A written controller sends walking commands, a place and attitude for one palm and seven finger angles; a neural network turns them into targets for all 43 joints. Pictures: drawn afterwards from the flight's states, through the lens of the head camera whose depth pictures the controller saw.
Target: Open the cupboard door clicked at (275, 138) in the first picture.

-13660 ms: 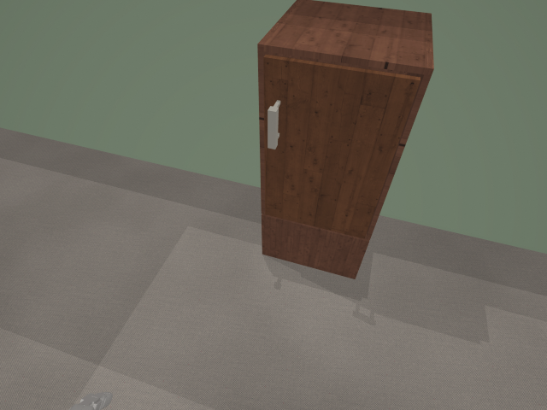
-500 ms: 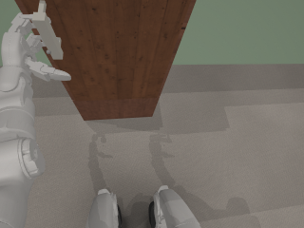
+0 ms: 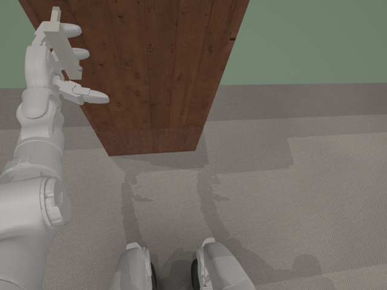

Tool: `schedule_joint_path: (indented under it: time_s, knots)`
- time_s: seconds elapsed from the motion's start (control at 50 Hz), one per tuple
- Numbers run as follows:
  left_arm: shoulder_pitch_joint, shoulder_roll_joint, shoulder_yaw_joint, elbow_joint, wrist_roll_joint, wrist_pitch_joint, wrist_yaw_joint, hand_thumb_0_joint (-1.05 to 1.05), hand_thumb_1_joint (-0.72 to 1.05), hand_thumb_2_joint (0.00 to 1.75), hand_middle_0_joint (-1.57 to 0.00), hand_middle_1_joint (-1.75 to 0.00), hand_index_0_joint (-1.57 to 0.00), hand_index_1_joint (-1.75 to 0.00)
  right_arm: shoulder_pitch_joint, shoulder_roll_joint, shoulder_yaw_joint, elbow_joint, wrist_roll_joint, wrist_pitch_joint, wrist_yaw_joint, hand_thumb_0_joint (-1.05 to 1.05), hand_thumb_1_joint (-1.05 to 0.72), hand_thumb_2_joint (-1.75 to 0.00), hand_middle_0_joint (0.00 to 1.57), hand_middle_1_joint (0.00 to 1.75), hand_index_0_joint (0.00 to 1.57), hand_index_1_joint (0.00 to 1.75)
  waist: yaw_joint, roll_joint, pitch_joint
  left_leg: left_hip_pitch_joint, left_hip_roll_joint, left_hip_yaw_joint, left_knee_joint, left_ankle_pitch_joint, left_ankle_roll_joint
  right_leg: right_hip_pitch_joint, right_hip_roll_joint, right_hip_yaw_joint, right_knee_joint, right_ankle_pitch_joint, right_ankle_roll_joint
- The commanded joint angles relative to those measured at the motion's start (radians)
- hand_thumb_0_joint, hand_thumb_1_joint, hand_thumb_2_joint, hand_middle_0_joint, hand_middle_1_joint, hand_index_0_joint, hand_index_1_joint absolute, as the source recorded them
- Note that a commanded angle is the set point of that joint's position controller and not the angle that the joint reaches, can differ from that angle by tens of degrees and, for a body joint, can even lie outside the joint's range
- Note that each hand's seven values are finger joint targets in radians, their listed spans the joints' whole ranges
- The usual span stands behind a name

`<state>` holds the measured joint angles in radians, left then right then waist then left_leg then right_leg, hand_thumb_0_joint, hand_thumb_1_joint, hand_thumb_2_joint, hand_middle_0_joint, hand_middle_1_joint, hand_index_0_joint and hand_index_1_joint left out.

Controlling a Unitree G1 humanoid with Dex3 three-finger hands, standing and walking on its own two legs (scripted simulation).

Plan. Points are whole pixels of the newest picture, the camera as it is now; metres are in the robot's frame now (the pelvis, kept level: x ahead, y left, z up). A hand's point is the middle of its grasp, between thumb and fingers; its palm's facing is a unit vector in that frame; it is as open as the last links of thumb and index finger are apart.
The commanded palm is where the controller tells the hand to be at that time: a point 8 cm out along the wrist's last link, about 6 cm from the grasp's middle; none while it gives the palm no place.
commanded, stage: slide the fingers in behind the handle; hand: left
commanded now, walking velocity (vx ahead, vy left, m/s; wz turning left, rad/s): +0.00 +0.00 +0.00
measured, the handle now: (66, 45) +0.59 +0.19 +0.07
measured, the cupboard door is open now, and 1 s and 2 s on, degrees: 0 1 29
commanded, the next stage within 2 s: close the thumb around the handle in 0.38 s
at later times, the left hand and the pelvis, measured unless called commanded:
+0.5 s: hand (79, 71) +0.53 +0.17 +0.06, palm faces +0.01 -1.00 -0.01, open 14.0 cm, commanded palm +0.51 +0.20 +0.06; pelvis +0.00 +0.00 +0.00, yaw +0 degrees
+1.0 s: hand (79, 70) +0.53 +0.17 +0.06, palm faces +0.01 -1.00 -0.02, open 7.2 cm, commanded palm +0.51 +0.20 +0.06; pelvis +0.00 +0.00 +0.00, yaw +0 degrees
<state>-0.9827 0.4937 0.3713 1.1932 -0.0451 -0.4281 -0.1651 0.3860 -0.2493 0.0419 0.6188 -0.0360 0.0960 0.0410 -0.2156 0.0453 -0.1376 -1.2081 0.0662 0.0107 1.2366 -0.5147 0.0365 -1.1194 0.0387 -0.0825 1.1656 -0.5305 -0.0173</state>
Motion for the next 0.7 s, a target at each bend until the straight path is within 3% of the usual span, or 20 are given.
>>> schedule_joint_path:
  time_s: [0.0,0.02,0.06,0.12,0.14,0.16,0.24,0.3,0.34,0.4,0.42,0.44,0.46,0.52,0.58,0.62,0.68]
  knots:
    - [-0.423,0.185,-0.001,-0.190,-0.012,-0.065,-0.002,0.00,-0.50,0.30,-0.30,-1.20,-0.30,-1.20,0.199,-0.198,-0.071,-0.027,-0.002,-0.010,-0.011,0.00,-0.90,-0.90,0.20,0.30,0.20,0.30,-0.013,0.132,-0.512,0.520,-0.028,-0.093,-0.108,0.433,-0.004,0.133,0.029,0.038,-0.136,0.348,-0.006]
    - [-0.448,0.193,0.003,-0.202,-0.012,-0.073,0.000,0.00,-0.50,0.30,-0.30,-1.20,-0.30,-1.20,0.203,-0.199,-0.069,-0.026,-0.005,-0.012,-0.011,0.00,-0.90,-0.90,0.20,0.30,0.20,0.30,-0.016,0.153,-0.518,0.535,-0.028,-0.098,-0.108,0.441,-0.003,0.120,0.029,0.037,-0.131,0.347,-0.009]
    - [-0.450,0.160,-0.024,-0.193,-0.008,-0.073,0.001,0.00,-0.50,0.30,-0.30,-1.20,-0.30,-1.20,0.201,-0.196,-0.070,-0.021,-0.004,-0.011,-0.010,0.00,-0.90,-0.90,0.20,0.30,0.20,0.30,-0.026,0.140,-0.509,0.540,-0.027,-0.098,-0.107,0.441,-0.003,0.111,0.029,0.036,-0.137,0.347,-0.006]
    - [-0.432,0.207,0.019,-0.199,-0.012,-0.080,-0.002,0.00,-0.50,0.30,-0.30,-1.20,-0.30,-1.20,0.205,-0.201,-0.073,-0.022,-0.005,-0.011,-0.013,0.00,-0.90,-0.90,0.20,0.30,0.20,0.30,-0.012,0.135,-0.538,0.534,-0.029,-0.095,-0.104,0.457,-0.002,0.141,0.029,0.041,-0.131,0.369,-0.009]
    - [-0.444,0.180,-0.009,-0.203,-0.014,-0.080,-0.006,0.00,-0.50,0.30,-0.30,-1.20,-0.30,-1.20,0.198,-0.196,-0.070,-0.023,-0.003,-0.012,-0.012,0.00,-0.90,-0.90,0.20,0.30,0.20,0.30,-0.018,0.146,-0.531,0.533,-0.031,-0.091,-0.103,0.454,-0.001,0.138,0.028,0.045,-0.136,0.373,-0.006]
    - [-0.437,0.187,0.000,-0.210,-0.015,-0.083,-0.006,0.00,-0.50,0.30,-0.30,-1.20,-0.30,-1.20,0.198,-0.195,-0.070,-0.022,-0.004,-0.012,-0.012,0.00,-0.90,-0.90,0.20,0.30,0.20,0.30,-0.009,0.153,-0.538,0.535,-0.030,-0.092,-0.105,0.453,-0.004,0.146,0.028,0.042,-0.133,0.369,-0.008]
    - [-0.430,0.174,-0.006,-0.211,-0.021,-0.085,-0.007,0.00,-0.50,0.30,-0.30,-1.20,-0.30,-1.20,0.196,-0.196,-0.072,-0.025,-0.002,-0.012,-0.012,0.00,-0.90,-0.90,0.20,0.30,0.20,0.30,-0.013,0.142,-0.533,0.537,-0.031,-0.089,-0.106,0.457,-0.002,0.148,0.029,0.043,-0.138,0.378,-0.006]
    - [-0.417,0.180,-0.001,-0.198,-0.023,-0.082,-0.009,0.00,-0.50,0.30,-0.30,-1.20,-0.30,-1.20,0.193,-0.195,-0.071,-0.023,0.000,-0.012,-0.012,0.00,-0.90,-0.90,0.20,0.30,0.20,0.30,-0.011,0.125,-0.516,0.509,-0.034,-0.084,-0.106,0.435,-0.001,0.163,0.029,0.046,-0.142,0.371,-0.005]
    - [-0.425,0.215,0.024,-0.195,-0.020,-0.085,-0.008,0.00,-0.50,0.30,-0.30,-1.20,-0.30,-1.20,0.197,-0.198,-0.070,-0.021,-0.001,-0.011,-0.016,0.00,-0.90,-0.90,0.20,0.30,0.20,0.30,-0.007,0.123,-0.521,0.504,-0.032,-0.086,-0.104,0.443,0.000,0.170,0.028,0.047,-0.135,0.380,-0.005]
    - [-0.423,0.176,-0.007,-0.193,-0.020,-0.083,-0.009,0.00,-0.50,0.30,-0.30,-1.20,-0.30,-1.20,0.187,-0.193,-0.069,-0.023,0.001,-0.013,-0.014,0.00,-0.90,-0.90,0.20,0.30,0.20,0.30,-0.015,0.134,-0.507,0.503,-0.034,-0.083,-0.104,0.429,0.001,0.153,0.028,0.047,-0.140,0.366,-0.005]
    - [-0.438,0.197,0.010,-0.203,-0.020,-0.090,-0.008,0.00,-0.50,0.30,-0.30,-1.20,-0.30,-1.20,0.196,-0.195,-0.070,-0.019,-0.002,-0.014,-0.016,0.00,-0.90,-0.90,0.20,0.30,0.20,0.30,-0.013,0.133,-0.517,0.521,-0.031,-0.089,-0.102,0.449,0.000,0.150,0.029,0.044,-0.131,0.374,-0.008]
    - [-0.434,0.195,0.006,-0.207,-0.019,-0.091,-0.008,0.00,-0.50,0.30,-0.30,-1.20,-0.30,-1.20,0.189,-0.194,-0.071,-0.023,-0.001,-0.013,-0.016,0.00,-0.90,-0.90,0.20,0.30,0.20,0.30,-0.008,0.158,-0.526,0.525,-0.033,-0.087,-0.102,0.449,-0.003,0.150,0.028,0.046,-0.132,0.373,-0.006]
    - [-0.431,0.177,-0.008,-0.195,-0.020,-0.087,-0.008,0.00,-0.50,0.30,-0.30,-1.20,-0.30,-1.20,0.190,-0.193,-0.070,-0.021,0.000,-0.013,-0.015,0.00,-0.90,-0.90,0.20,0.30,0.20,0.30,-0.013,0.143,-0.518,0.523,-0.032,-0.089,-0.103,0.443,-0.002,0.145,0.028,0.044,-0.135,0.368,-0.006]
    - [-0.412,0.218,0.029,-0.186,-0.022,-0.086,-0.008,0.00,-0.33,0.37,-0.31,-1.22,-0.31,-1.22,0.194,-0.201,-0.070,-0.024,0.000,-0.013,-0.018,0.00,-0.90,-0.90,0.20,0.30,0.20,0.30,-0.008,0.120,-0.521,0.507,-0.032,-0.090,-0.103,0.441,0.001,0.158,0.030,0.045,-0.132,0.369,-0.008]
    - [-0.443,0.192,0.001,-0.209,-0.019,-0.089,-0.012,0.00,-0.16,0.44,-0.32,-1.24,-0.32,-1.24,0.187,-0.194,-0.069,-0.024,-0.001,-0.014,-0.017,0.00,-0.90,-0.90,0.20,0.30,0.20,0.30,-0.010,0.151,-0.527,0.522,-0.032,-0.090,-0.102,0.447,-0.002,0.149,0.028,0.045,-0.131,0.370,-0.006]
    - [-0.427,0.213,0.024,-0.203,-0.023,-0.090,-0.010,0.00,-0.05,0.49,-0.33,-1.25,-0.33,-1.25,0.193,-0.198,-0.069,-0.023,-0.001,-0.014,-0.016,0.00,-0.90,-0.90,0.20,0.30,0.20,0.30,-0.005,0.137,-0.529,0.531,-0.030,-0.094,-0.105,0.453,-0.002,0.150,0.030,0.041,-0.128,0.369,-0.009]
    - [-0.419,0.171,-0.003,-0.216,-0.028,-0.089,-0.008,0.00,0.12,0.56,-0.34,-1.27,-0.34,-1.27,0.185,-0.194,-0.072,-0.024,0.000,-0.013,-0.015,0.00,-0.90,-0.90,0.20,0.30,0.20,0.30,-0.006,0.148,-0.541,0.554,-0.029,-0.094,-0.104,0.475,-0.006,0.142,0.029,0.038,-0.131,0.381,-0.007]
